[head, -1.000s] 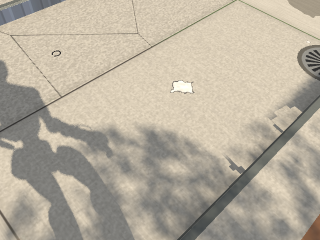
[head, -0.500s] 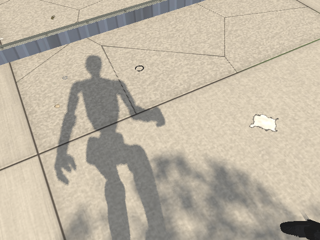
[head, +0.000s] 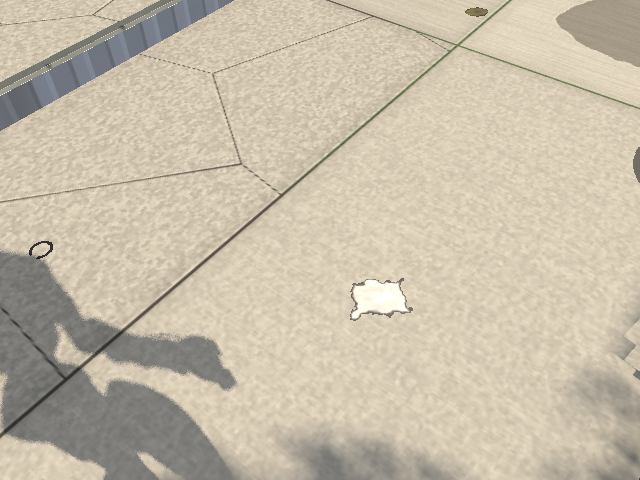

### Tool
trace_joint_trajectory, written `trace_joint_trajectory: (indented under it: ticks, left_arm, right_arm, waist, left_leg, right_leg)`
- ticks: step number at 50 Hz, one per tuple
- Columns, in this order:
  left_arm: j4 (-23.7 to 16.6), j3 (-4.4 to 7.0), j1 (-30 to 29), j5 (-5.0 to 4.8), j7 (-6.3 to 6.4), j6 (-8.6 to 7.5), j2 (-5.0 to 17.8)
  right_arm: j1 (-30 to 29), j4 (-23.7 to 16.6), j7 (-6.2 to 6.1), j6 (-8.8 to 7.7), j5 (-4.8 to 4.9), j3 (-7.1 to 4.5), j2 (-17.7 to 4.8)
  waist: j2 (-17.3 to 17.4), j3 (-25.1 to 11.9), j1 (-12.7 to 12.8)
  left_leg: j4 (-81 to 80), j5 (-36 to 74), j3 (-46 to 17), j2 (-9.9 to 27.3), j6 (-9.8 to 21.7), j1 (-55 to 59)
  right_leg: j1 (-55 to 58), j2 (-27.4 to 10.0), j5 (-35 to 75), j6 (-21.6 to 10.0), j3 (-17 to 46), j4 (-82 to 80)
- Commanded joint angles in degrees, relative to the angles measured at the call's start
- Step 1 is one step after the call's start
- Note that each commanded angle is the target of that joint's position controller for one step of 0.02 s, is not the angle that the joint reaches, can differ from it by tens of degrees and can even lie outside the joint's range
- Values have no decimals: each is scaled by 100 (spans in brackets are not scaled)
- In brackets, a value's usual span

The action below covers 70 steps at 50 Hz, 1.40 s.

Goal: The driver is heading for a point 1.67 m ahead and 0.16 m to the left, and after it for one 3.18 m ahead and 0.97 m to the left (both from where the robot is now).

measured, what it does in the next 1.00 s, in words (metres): walks ahead: left foot, then right foot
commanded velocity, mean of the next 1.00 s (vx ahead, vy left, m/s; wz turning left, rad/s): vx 0.06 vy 0.00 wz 0.09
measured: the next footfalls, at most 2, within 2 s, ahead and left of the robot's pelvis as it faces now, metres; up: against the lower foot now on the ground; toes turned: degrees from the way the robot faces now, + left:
left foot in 0.20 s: +0.41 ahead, +0.19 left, +0.00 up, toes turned -21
right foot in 0.54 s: +0.23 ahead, -0.02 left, +0.00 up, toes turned -9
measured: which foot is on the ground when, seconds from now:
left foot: up 0.00-0.18, down 0.20-0.54, up 0.56-0.96, down 0.98-1.00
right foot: down 0.00-0.20, up 0.22-0.52, down 0.54-0.98, up 1.00-1.00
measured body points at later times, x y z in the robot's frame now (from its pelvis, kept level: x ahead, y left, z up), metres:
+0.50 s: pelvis +0.19 +0.09 +0.01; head +0.22 +0.05 +0.46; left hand +0.48 +0.29 -0.04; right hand +0.22 -0.22 -0.11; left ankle +0.38 +0.21 -0.71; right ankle +0.19 -0.02 -0.69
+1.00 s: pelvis +0.14 +0.13 +0.01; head +0.16 +0.14 +0.46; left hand +0.28 +0.42 -0.08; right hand +0.33 -0.14 -0.07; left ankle +0.10 +0.23 -0.72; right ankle +0.19 -0.02 -0.71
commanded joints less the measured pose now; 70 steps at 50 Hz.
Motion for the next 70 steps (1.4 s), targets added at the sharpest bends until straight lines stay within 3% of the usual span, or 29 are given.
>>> trace_joint_trajectory:
  ticks: [1, 2, 4, 5, 7, 9, 10, 11, 12, 13, 17, 19, 22, 26, 27, 28, 29, 31, 33, 35, 42, 48, 49, 50, 51, 52, 55, 65, 70]
  left_arm:
    - [-614, 271, -301, 101, 347, -100, 1520]
    - [-617, 208, -425, 202, 394, -166, 1182]
    - [-363, 98, -81, 161, 347, -178, 893]
    - [-633, 119, -552, -260, 456, -351, 812]
    - [-531, 150, -406, -340, 590, -244, 778]
    - [-401, 83, -170, -358, 602, -107, 421]
    - [-462, 22, -126, -358, 563, -95, 200]
    - [-730, -141, 244, -236, 547, -50, -452]
    - [-959, -87, 869, -401, 473, -18, -138]
    - [-998, -52, 731, -388, 448, 133, -1]
    - [-1164, -159, -132, -194, 479, 550, -420]
    - [-1190, -271, -269, -90, 478, 495, -698]
    - [-1101, -262, -519, -74, 474, 490, -494]
    - [-1032, -92, -342, -93, 380, 596, -22]
    - [-1064, 9, -269, -59, 386, 640, 253]
    - [-1149, 213, -427, 166, 397, 676, 1024]
    - [-1414, 112, -910, 491, 378, 555, 716]
    - [-1690, -106, -2332, 295, 420, 354, 116]
    - [-1792, -204, -2711, 63, 476, 265, -191]
    - [-1777, -260, -2454, 41, 558, 256, -300]
    - [-1474, 16, -1535, 1, 701, 372, 157]
    - [-1325, 216, -1645, -205, 450, 285, 284]
    - [-1196, 186, -1418, -215, 389, 294, 34]
    - [-1386, 109, -1356, 26, 328, 314, -315]
    - [-1772, 115, -2227, 55, 395, 244, -267]
    - [-1836, 187, -2617, -36, 453, 241, -16]
    - [-1388, 261, -1837, 51, 552, 265, 136]
    - [-1153, 47, -1676, -107, 287, 207, 4]
    - [-1064, -42, -1314, -114, 167, 154, -35]
  right_arm:
    - [-35, -1197, 42, -72, -215, 157, -401]
    - [-433, -1021, -19, -22, -221, -11, -987]
    - [-892, -1117, -81, 75, 82, -55, -997]
    - [-1296, -1365, -171, -112, 651, -143, -903]
    - [-1330, -1359, -111, -278, 374, -49, -387]
    - [-90, -1150, -108, -235, 289, -227, -266]
    - [560, -1158, -165, -147, 221, -277, -272]
    - [1148, -1159, -200, -59, 163, -250, -529]
    - [929, -1157, -129, 18, 32, -191, -546]
    - [419, -1224, -123, 91, 133, -226, -539]
    - [-667, -1180, -263, 454, 214, -152, -271]
    - [-651, -1019, -274, 512, 251, -305, -653]
    - [-358, -842, -264, 590, 365, -429, -896]
    - [-464, -941, -200, 666, 541, -507, -1002]
    - [-133, -859, -169, 668, 543, -453, -788]
    - [-123, -1118, -123, 602, 534, -372, -400]
    - [-283, -1002, -178, 538, 494, -537, -883]
    - [660, -554, -298, 703, 492, -675, -1047]
    - [1088, -348, -396, 865, 387, -701, -1004]
    - [895, -547, -383, 877, 446, -669, -912]
    - [216, -1416, -42, 836, 457, -344, -325]
    - [896, -1350, 101, 1008, 492, -521, -601]
    - [1264, -1217, 28, 1019, 454, -626, -840]
    - [1462, -1302, -102, 979, 444, -831, -1712]
    - [1175, -1604, -53, 776, 144, -801, -1849]
    - [858, -1592, -1, 632, 75, -753, -1623]
    - [-182, -1727, -115, 605, 413, -529, -1045]
    - [-58, -1540, -115, 628, 266, -379, -932]
    - [-140, -1229, 15, 506, 235, -202, -538]
  waist:
    - [-1136, 9, -812]
    - [212, 260, -704]
    - [1163, 747, -640]
    - [1216, 776, -559]
    - [306, 194, -300]
    - [85, -708, -801]
    - [174, -1324, -1254]
    - [1459, -2574, -1142]
    - [2065, -3329, -630]
    - [1771, -2862, -548]
    - [655, -845, -248]
    - [518, -1009, -186]
    - [759, -1187, -399]
    - [684, -920, -141]
    - [193, -787, -131]
    - [-1993, -874, -253]
    - [-1798, -744, -51]
    - [-1243, -285, -908]
    - [-883, -328, -986]
    - [-656, -401, -791]
    - [-908, -728, -250]
    - [-777, -820, -724]
    - [-110, -632, -811]
    - [1977, -373, -619]
    - [1828, -669, -921]
    - [1109, -501, -922]
    - [629, -557, -333]
    - [823, -624, -622]
    - [593, -544, -419]
  left_leg:
    - [-384, -474, -1517, 527, -219, -3726]
    - [-447, -9, -1600, 663, -494, -3349]
    - [-1886, 408, -1209, 664, -615, -2362]
    - [-2817, 453, -1460, 352, -547, -1973]
    - [-4599, 2397, -376, -484, -462, 372]
    - [-5494, 4257, -73, -956, -454, 2457]
    - [-5602, 5174, -452, -406, -172, 3377]
    - [-5179, 8584, -2630, 1716, 752, 4339]
    - [-5562, 8784, -4235, 2774, 1488, 4122]
    - [-5697, 7773, -4182, 2553, 1704, 3656]
    - [-6382, 6230, -2084, 1408, 1163, 665]
    - [-6550, 6845, -1674, 1145, 1134, 421]
    - [-6697, 6392, -2017, 1172, 1187, 515]
    - [-6974, 2201, -2474, 906, 674, -564]
    - [-6561, 264, -2214, 481, 330, -1382]
    - [-4584, -839, -971, -684, -30, -2158]
    - [-2834, -1073, -1204, -502, -206, -1998]
    - [-1498, -205, -1033, -501, -255, -1687]
    - [-671, 382, -816, -400, -507, -1636]
    - [-428, 713, -581, -321, -718, -1757]
    - [-3037, 212, -222, 356, -757, -1426]
    - [-5549, 853, 383, 39, 135, 649]
    - [-6262, 1509, -142, 42, 418, 1283]
    - [-6332, 4190, -2505, 1624, 1099, 2145]
    - [-6702, 3926, -3762, 2150, 2076, 1429]
    - [-6929, 3007, -3198, 1870, 1872, 1321]
    - [-6715, 2794, -2113, 1259, 1152, 1029]
    - [-6599, 2444, -2030, 1004, 1285, 970]
    - [-6348, 2464, -1617, 800, 981, 631]
  right_leg:
    - [1346, -3396, 754, -1842, 6332, -2419]
    - [523, -3171, 925, -1915, 6502, -2398]
    - [-790, -2633, 3954, -1659, 5104, -1671]
    - [-1203, -2042, 3054, -1117, 4789, -1164]
    - [-2052, -668, 2924, -299, 2754, -878]
    - [-2016, 210, 2959, 487, 2089, 534]
    - [-2089, 492, 1977, 932, 1713, 1784]
    - [-2218, 723, -2239, 1250, 1466, 3795]
    - [-2071, 265, -2058, 1536, 1657, 5128]
    - [-2290, -52, -1634, 1759, 1411, 5613]
    - [-1579, -386, -1231, 1609, 980, 4178]
    - [-783, -383, -775, 1462, 572, 2543]
    - [-116, -465, 21, 1415, 748, 1285]
    - [1119, -525, 1183, 1037, 645, -609]
    - [1722, -1046, 1038, 696, 955, -1174]
    - [1181, -2934, 593, -245, 2858, -2114]
    - [14, -3390, 313, -774, 3370, -2562]
    - [-605, -2446, 605, -124, 2011, -2510]
    - [-347, -2136, 1306, 80, 1203, -2230]
    - [56, -2140, 1682, -82, 845, -2098]
    - [1364, -2724, 1748, -366, 653, -1967]
    - [351, -2741, 1926, 365, -284, -1131]
    - [-377, -2355, 1355, 840, -717, -163]
    - [-2476, -1531, -1235, 1493, -1206, 1950]
    - [-3057, -971, -1645, 1558, 197, 2957]
    - [-3142, -982, -1110, 1345, 605, 3343]
    - [-2801, -1090, 477, 1230, 685, 3154]
    - [-1402, -1044, 785, 1396, 601, 779]
    - [180, -1021, 1832, 1128, 382, -1104]
Velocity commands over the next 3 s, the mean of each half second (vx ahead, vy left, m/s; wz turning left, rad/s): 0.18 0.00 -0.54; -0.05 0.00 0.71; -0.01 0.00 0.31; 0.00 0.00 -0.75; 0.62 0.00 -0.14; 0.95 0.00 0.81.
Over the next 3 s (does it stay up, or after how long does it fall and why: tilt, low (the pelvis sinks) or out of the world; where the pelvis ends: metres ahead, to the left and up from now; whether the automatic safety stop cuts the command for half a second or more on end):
stays up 0.71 0.01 0.02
